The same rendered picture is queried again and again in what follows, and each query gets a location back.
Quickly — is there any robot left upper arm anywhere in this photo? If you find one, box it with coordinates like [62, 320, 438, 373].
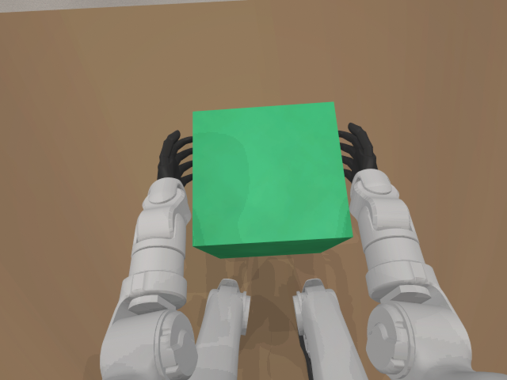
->
[101, 309, 198, 380]

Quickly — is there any right robot hand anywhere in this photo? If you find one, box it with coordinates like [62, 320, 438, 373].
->
[338, 123, 378, 183]

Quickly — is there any carton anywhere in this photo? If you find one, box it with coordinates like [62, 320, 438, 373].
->
[193, 102, 353, 259]

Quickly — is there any robot right foot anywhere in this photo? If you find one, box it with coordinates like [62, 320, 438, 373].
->
[297, 326, 314, 380]

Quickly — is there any left robot hand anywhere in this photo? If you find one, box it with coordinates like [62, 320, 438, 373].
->
[157, 130, 193, 187]

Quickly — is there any right robot forearm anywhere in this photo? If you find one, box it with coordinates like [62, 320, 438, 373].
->
[349, 169, 472, 358]

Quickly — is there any robot right upper arm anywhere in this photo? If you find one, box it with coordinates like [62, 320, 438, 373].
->
[366, 300, 507, 380]

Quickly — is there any left robot forearm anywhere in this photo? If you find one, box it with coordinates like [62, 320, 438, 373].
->
[100, 177, 191, 377]

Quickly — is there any robot left shin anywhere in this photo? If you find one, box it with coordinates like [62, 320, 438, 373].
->
[205, 279, 240, 309]

